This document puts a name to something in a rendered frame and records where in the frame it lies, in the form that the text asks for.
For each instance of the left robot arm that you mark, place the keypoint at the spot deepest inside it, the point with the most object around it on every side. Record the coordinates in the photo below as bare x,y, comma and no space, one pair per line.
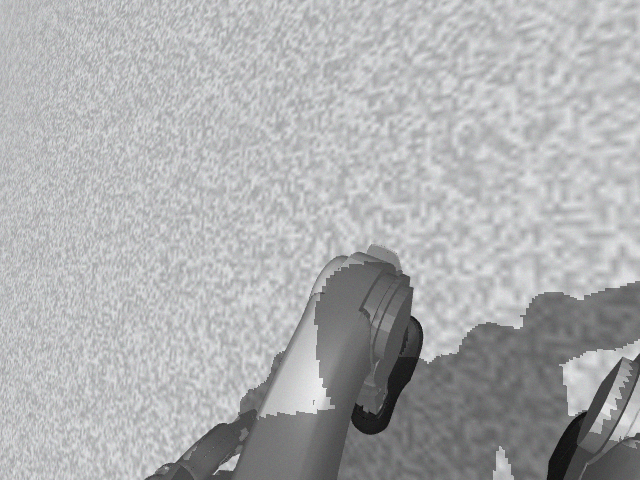
171,471

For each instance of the left robot hand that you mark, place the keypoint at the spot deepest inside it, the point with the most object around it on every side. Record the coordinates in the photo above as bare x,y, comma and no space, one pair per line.
217,447

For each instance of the right robot foot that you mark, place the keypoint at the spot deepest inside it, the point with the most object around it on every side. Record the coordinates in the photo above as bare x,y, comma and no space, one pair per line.
565,449

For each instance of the left robot foot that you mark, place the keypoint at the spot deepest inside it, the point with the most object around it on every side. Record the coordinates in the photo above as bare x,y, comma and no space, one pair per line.
369,423

